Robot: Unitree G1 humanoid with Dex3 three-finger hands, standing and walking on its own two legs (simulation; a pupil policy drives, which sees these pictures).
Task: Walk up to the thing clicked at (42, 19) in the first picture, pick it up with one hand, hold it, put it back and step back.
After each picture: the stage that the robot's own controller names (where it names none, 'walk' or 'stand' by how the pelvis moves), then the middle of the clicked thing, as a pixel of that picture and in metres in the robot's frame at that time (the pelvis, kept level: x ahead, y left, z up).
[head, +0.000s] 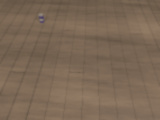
stand; (41, 18) +1.98 +0.52 -0.72
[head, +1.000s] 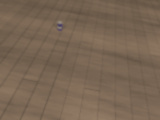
walk; (59, 25) +1.87 +0.19 -0.69
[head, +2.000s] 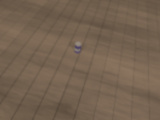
walk; (77, 47) +1.25 -0.02 -0.70
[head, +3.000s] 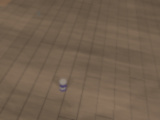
walk; (62, 85) +0.83 +0.09 -0.71
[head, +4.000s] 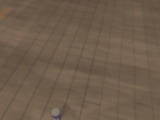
walk; (56, 115) +0.56 +0.17 -0.71
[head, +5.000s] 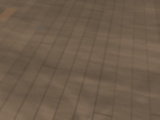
stand; out of the picture +0.41 +0.14 -0.70
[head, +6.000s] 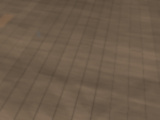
stand; out of the picture +0.38 +0.14 -0.73
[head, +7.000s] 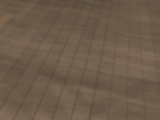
stand; out of the picture +0.38 +0.15 -0.73
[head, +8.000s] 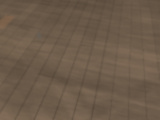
stand; out of the picture +0.37 +0.15 -0.73
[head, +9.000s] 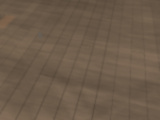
stand; out of the picture +0.37 +0.15 -0.73
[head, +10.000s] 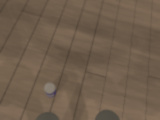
go down; (50, 90) +0.43 +0.14 -0.52
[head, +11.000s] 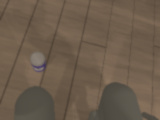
go down; (38, 62) +0.47 +0.16 -0.32
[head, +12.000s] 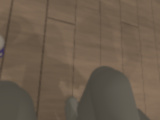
close in; out of the picture +0.46 +0.20 -0.25
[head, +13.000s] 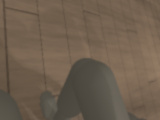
close; out of the picture +0.46 +0.23 -0.23
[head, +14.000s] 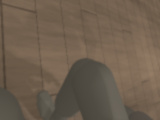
lift; out of the picture +0.45 +0.23 -0.24
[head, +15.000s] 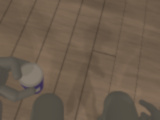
lift; (32, 80) +0.34 +0.17 -0.05
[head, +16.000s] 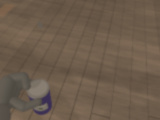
hold; (40, 97) +0.31 +0.14 +0.01
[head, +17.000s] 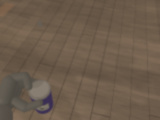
hold; (41, 97) +0.31 +0.14 +0.00
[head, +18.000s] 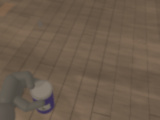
crouch; (43, 97) +0.31 +0.14 +0.00
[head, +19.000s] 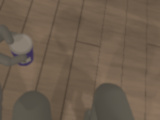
crouch; (22, 51) +0.45 +0.16 -0.10
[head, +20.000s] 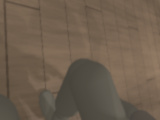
lower; out of the picture +0.45 +0.24 -0.24
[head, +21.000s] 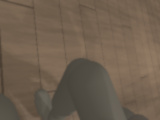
lower; out of the picture +0.46 +0.24 -0.25
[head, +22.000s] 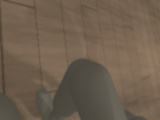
lower; out of the picture +0.46 +0.24 -0.25
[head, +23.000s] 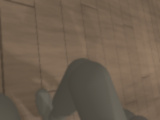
lower; out of the picture +0.46 +0.24 -0.25
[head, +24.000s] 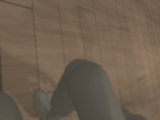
open; out of the picture +0.46 +0.22 -0.25
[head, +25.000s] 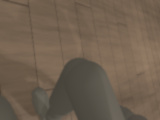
rise; out of the picture +0.46 +0.23 -0.25
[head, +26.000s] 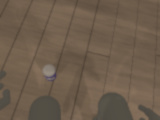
walk; (49, 73) +0.47 +0.14 -0.42
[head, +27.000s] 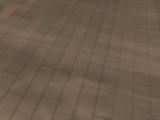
stand; out of the picture +0.40 +0.11 -0.66
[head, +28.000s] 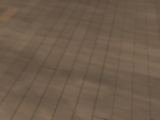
stand; out of the picture +0.40 +0.12 -0.67
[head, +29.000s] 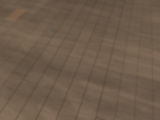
stand; out of the picture +0.40 +0.10 -0.70
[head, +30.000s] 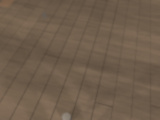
walk; (66, 119) +0.42 +0.11 -0.71
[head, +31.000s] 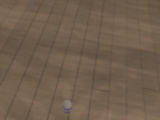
walk; (67, 106) +0.47 +0.06 -0.71
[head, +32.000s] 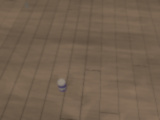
walk; (62, 85) +0.69 +0.18 -0.69
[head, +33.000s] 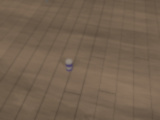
stand; (69, 65) +0.98 +0.15 -0.70
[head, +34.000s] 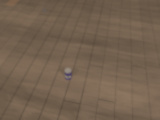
stand; (68, 74) +0.96 +0.12 -0.72
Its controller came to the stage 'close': yes
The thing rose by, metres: 0.72
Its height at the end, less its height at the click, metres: +0.00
